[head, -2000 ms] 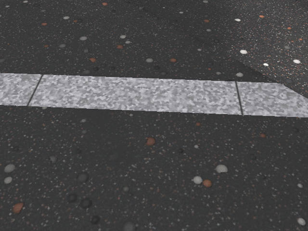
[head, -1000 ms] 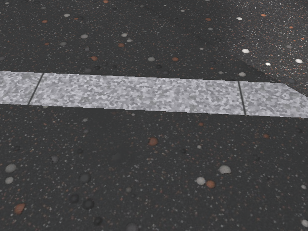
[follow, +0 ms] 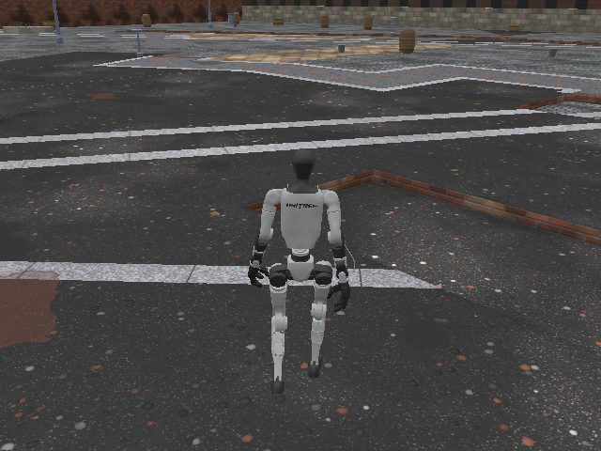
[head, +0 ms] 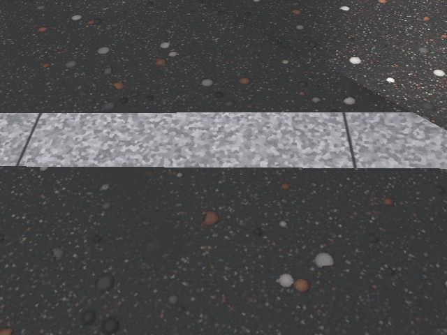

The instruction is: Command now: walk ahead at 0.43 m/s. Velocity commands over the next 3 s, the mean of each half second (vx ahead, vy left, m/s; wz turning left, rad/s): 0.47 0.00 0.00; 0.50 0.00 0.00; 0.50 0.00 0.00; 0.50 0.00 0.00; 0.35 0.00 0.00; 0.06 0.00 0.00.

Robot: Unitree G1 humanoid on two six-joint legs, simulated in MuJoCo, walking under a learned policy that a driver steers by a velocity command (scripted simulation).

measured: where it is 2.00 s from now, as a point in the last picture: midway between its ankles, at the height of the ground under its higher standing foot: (244, 157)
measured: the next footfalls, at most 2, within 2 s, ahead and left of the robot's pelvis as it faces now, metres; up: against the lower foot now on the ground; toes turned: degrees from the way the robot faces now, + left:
left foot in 0.48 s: +0.44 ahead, +0.09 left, +0.00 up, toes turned +4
right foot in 1.04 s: +0.75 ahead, -0.09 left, +0.00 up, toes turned -5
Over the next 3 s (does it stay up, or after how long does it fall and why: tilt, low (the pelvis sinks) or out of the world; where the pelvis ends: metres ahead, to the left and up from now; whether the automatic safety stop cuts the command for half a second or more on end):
stays up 1.36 -0.02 0.03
